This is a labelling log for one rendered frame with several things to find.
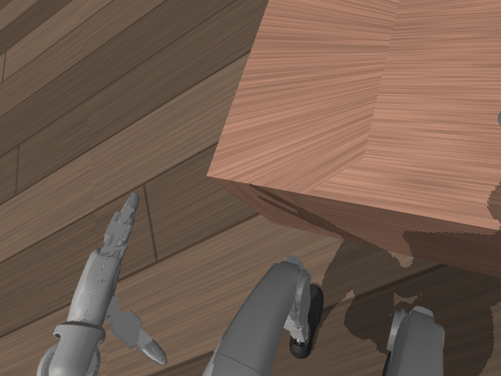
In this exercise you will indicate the left robot foot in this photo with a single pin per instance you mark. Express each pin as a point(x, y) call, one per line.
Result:
point(302, 350)

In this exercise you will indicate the left robot hand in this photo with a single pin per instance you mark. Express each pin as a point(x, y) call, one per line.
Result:
point(94, 299)

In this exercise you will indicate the left robot arm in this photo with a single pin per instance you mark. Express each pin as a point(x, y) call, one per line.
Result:
point(77, 352)

